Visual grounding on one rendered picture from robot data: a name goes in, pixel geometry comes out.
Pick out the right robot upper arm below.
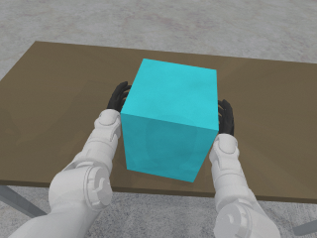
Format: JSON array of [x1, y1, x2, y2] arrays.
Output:
[[213, 202, 281, 238]]

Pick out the carton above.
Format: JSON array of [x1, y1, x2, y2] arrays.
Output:
[[120, 59, 219, 182]]

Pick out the right robot forearm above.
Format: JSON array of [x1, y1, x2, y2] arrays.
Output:
[[209, 133, 269, 219]]

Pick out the left robot hand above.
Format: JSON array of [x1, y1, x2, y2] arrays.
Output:
[[106, 81, 132, 114]]

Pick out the table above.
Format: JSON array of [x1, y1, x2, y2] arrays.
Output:
[[0, 41, 317, 236]]

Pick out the left robot forearm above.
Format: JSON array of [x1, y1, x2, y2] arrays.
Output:
[[49, 109, 122, 203]]

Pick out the right robot hand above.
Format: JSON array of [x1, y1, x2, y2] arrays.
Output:
[[217, 99, 235, 137]]

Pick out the left robot upper arm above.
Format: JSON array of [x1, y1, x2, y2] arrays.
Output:
[[8, 165, 113, 238]]

